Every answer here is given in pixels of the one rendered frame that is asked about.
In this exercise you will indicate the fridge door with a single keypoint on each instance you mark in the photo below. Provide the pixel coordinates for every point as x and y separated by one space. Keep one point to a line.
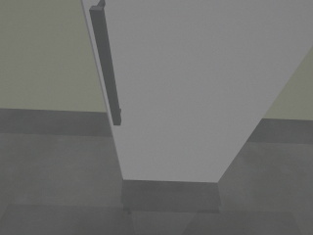
195 77

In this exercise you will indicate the handle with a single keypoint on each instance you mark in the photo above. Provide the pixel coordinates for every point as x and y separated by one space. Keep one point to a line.
98 20

